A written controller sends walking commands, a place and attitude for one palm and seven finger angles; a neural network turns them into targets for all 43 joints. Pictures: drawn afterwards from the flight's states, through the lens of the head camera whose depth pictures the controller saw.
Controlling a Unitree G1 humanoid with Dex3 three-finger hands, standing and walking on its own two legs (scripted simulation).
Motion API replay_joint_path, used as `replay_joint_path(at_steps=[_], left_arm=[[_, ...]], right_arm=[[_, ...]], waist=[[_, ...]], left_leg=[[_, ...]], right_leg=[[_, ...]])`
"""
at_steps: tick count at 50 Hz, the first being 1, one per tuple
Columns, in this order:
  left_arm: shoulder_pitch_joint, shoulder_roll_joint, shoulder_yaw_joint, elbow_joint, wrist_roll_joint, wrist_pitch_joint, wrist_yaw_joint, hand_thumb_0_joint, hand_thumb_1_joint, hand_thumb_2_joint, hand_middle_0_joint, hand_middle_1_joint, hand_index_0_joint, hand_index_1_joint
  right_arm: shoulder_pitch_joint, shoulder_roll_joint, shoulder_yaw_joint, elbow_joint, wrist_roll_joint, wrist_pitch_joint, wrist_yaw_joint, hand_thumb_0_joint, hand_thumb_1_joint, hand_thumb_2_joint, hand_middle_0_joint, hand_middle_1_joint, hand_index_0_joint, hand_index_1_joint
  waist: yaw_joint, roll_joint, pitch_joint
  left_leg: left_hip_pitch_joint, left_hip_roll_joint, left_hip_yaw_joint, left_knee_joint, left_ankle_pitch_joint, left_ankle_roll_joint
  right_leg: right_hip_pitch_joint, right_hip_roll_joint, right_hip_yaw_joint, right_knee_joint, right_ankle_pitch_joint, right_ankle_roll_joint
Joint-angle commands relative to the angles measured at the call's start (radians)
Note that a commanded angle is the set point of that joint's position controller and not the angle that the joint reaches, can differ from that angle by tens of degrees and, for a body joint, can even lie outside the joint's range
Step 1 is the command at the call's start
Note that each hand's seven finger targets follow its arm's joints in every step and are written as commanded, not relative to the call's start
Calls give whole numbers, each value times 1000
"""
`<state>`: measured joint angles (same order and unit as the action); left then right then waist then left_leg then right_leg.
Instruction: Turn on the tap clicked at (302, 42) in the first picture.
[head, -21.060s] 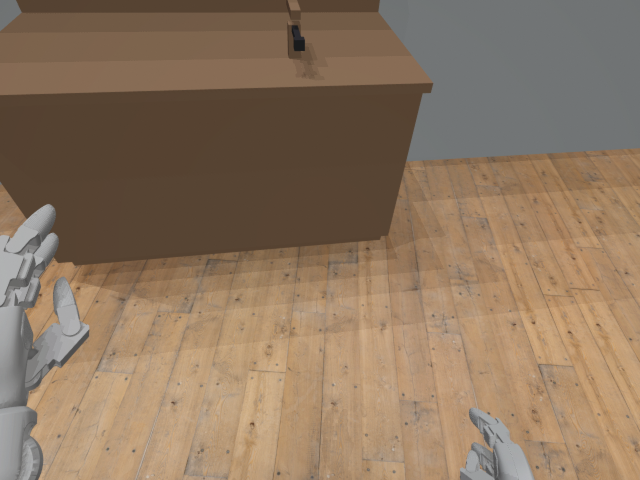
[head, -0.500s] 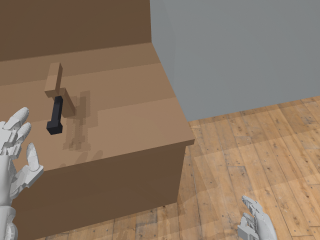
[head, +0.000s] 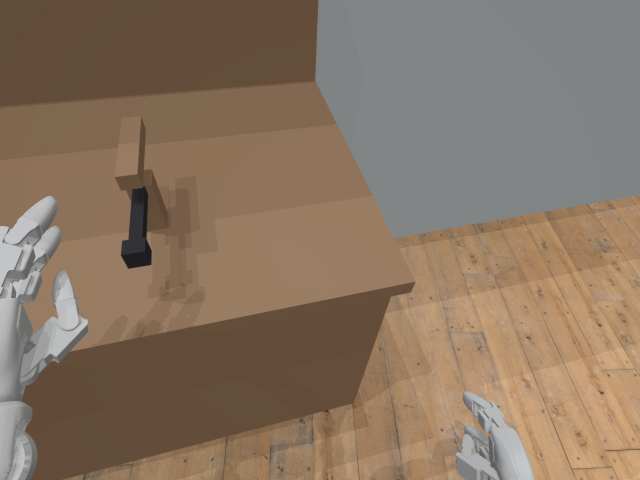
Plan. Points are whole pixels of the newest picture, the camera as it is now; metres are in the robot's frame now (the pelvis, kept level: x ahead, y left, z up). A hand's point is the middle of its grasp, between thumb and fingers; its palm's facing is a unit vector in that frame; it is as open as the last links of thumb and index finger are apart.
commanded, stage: come to a stop and stand still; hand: left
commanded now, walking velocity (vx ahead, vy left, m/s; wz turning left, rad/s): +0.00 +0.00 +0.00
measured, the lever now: (136, 252) +0.35 +0.27 +0.07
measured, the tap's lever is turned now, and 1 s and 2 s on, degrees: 0 0 0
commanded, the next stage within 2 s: look again from close up in 0.30 s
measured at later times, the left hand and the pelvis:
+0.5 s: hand (32, 269) +0.24 +0.29 +0.19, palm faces +0.48 -0.77 -0.42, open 7.4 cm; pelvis +0.00 +0.00 +0.00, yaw +0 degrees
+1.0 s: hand (56, 268) +0.24 +0.26 +0.19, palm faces +0.44 -0.83 -0.36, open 7.4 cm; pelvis -0.01 +0.00 +0.00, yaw -2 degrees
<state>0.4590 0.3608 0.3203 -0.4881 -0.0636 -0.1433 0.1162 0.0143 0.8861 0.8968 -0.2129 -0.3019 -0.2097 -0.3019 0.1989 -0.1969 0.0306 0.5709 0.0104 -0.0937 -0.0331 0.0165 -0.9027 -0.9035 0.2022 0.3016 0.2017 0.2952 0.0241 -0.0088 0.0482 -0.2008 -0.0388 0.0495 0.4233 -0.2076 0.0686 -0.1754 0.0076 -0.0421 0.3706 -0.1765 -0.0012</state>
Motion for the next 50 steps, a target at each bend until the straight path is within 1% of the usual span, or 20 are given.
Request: replay_joint_path(at_steps=[1, 7, 19, 20, 21, 22, 23, 24, 26, 27, 31, 32, 37, 43, 44, 45, 46, 47, 48, 50], left_arm=[[-63, 149, 104, -223, 4, -67, 16, 0, 900, 900, -200, -300, -200, -300], [-60, 173, 123, -250, 7, -75, 18, 0, 900, 900, -200, -300, -200, -300], [-64, 141, 100, -218, 2, -70, 17, 0, 900, 900, -200, -300, -200, -300], [-1144, 980, 715, -435, 191, -177, 19, 0, 900, 900, -200, -300, -200, -300], [-543, 339, 315, 177, 73, -141, -32, 0, 900, 900, -200, -300, -200, -300], [-322, 165, 197, 201, 24, -106, -42, 0, 900, 900, -200, -300, -200, -300], [-387, 175, 134, -30, 25, -133, -53, 0, 900, 900, -200, -300, -200, -300], [-277, 167, 125, -56, 20, -138, -51, 0, 900, 900, -200, -300, -200, -300], [-138, 99, 49, -145, 18, -134, -50, 0, 900, 900, -200, -300, -200, -300], [-64, 88, 53, -126, 12, -125, -41, 0, 900, 900, -200, -300, -200, -300], [-80, 202, 186, -113, 12, -130, -17, 0, 900, 900, -200, -300, -200, -300], [-129, 266, 245, -155, 12, -137, -10, 0, 900, 900, -200, -300, -200, -300], [-219, 229, 200, -180, 13, -158, -15, 0, 900, 900, -200, -300, -200, -300], [-179, 134, 98, -152, 29, -153, -12, 0, 900, 900, -200, -300, -200, -300], [-1161, 954, 664, -458, 185, -264, -9, 0, 900, 900, -200, -300, -200, -300], [-528, 292, 255, 186, 74, -211, -57, 0, 900, 900, -200, -300, -200, -300], [-261, 144, 142, 162, 37, -191, -67, 0, 900, 900, -200, -300, -200, -300], [-143, 7, 29, 96, -5, -180, -71, 0, 900, 900, -200, -300, -200, -300], [-139, 94, 75, -42, 5, -182, -58, 0, 900, 900, -200, -300, -200, -300], [-61, 139, 104, -121, 3, -177, -38, 0, 900, 900, -200, -300, -200, -300]], right_arm=[[-98, -136, -61, -162, 2, -50, -11, 0, -900, -900, 200, 300, 200, 300], [-106, -139, -65, -158, 2, -48, -11, 0, -900, -900, 200, 300, 200, 300], [-104, -135, -67, -160, 3, -35, -12, 0, -900, -900, 200, 300, 200, 300], [39, -163, -63, -150, -52, -87, -7, 0, -900, -900, 200, 300, 200, 300], [-66, -38, -25, -90, -15, -91, -2, 0, -900, -900, 200, 300, 200, 300], [-38, -100, -87, -133, 26, -93, 15, 0, -900, -900, 200, 300, 200, 300], [-25, -129, -89, -168, 14, -101, 27, 0, -900, -900, 200, 300, 200, 300], [-40, -126, -86, -166, 14, -102, 42, 0, -900, -900, 200, 300, 200, 300], [-68, -127, -79, -183, 18, -101, 62, 0, -900, -900, 200, 300, 200, 300], [-85, -122, -72, -183, 24, -99, 66, 0, -900, -900, 200, 300, 200, 300], [-92, -129, -66, -186, 9, -83, 27, 0, -900, -900, 200, 300, 200, 300], [-105, -133, -64, -184, 7, -78, 16, 0, -900, -900, 200, 300, 200, 300], [-105, -122, -56, -181, 3, -91, -10, 0, -900, -900, 200, 300, 200, 300], [-78, -134, -61, -155, -3, -119, -2, 0, -900, -900, 200, 300, 200, 300], [44, -173, -55, -125, -66, -154, 11, 0, -900, -900, 200, 300, 200, 300], [-65, -47, -20, -65, -20, -143, 8, 0, -900, -900, 200, 300, 200, 300], [-14, -127, -82, -129, -1, -157, 10, 0, -900, -900, 200, 300, 200, 300], [-33, -109, -83, -136, 22, -152, 31, 0, -900, -900, 200, 300, 200, 300], [-17, -140, -93, -150, 15, -142, 42, 0, -900, -900, 200, 300, 200, 300], [-49, -137, -83, -163, 13, -126, 49, 0, -900, -900, 200, 300, 200, 300]], waist=[[-3, 89, -146], [1, 129, -143], [-3, 85, -144], [2, -94, 3], [7, -87, -215], [18, 133, -276], [9, 210, -308], [15, 210, -282], [19, 119, -229], [20, 71, -200], [11, -67, -127], [7, -38, -117], [2, 95, -112], [1, 61, -135], [14, -1, 17], [-1, 22, -189], [31, 135, -190], [9, 243, -229], [9, 224, -240], [18, 75, -207]], left_leg=[[23, 160, -160, -110, 122, -70], [52, 166, -169, -120, 172, -101], [46, 159, -147, -102, 175, -94], [-168, 176, -109, 46, 237, -25], [50, 108, -132, 2, 300, -36], [192, 106, -65, -27, 406, -94], [175, 144, -69, 9, 428, -83], [148, 154, -86, 9, 411, -70], [48, 147, -80, -10, 282, -55], [28, 141, -73, -21, 213, -53], [-46, 109, -74, -40, -21, -52], [-34, 107, -74, -44, -26, -52], [-25, 107, -73, -62, -91, -37], [7, 110, -81, -76, -34, -42], [-133, 128, -53, 32, 68, -31], [16, 84, -102, -20, 175, -31], [83, 109, -66, -1, 204, -50], [113, 125, -51, -10, 273, -65], [70, 146, -81, -25, 298, -62], [-17, 151, -100, -42, 205, -51]], right_leg=[[77, -73, 62, -4, 130, -23], [55, -63, 49, 17, 101, -24], [70, -76, 61, 0, 137, -25], [-65, -75, 86, -2, 106, -23], [-72, -111, 108, 34, 128, -74], [-22, -50, 102, 120, 219, -79], [-8, -66, 106, 122, 157, -54], [5, -68, 105, 107, 147, -43], [52, -69, 107, 76, 153, -32], [49, -63, 101, 62, 143, -30], [-3, -76, 139, -25, 1, -32], [-25, -76, 142, -31, -18, -35], [-28, -70, 145, -46, -67, -34], [-3, -52, 112, -37, -4, -28], [-134, -73, 130, -88, 141, 20], [-68, -106, 141, 16, 119, -65], [-26, -91, 207, 8, 172, -50], [7, -84, 129, 71, 185, -53], [43, -77, 114, 97, 161, -43], [70, -68, 103, 87, 126, -30]])
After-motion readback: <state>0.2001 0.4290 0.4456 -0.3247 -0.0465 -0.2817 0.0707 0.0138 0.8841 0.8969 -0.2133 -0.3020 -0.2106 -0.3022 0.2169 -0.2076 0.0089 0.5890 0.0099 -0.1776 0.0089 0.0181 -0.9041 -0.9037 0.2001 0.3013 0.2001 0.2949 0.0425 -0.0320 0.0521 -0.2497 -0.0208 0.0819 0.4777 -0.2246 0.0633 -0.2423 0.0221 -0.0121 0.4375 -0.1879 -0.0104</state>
